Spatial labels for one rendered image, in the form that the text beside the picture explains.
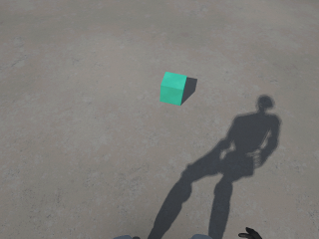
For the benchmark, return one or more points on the carton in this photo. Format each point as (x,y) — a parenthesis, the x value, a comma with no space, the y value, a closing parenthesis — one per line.
(172,88)

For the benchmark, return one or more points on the right robot hand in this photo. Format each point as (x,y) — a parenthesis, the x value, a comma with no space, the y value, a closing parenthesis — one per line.
(251,234)

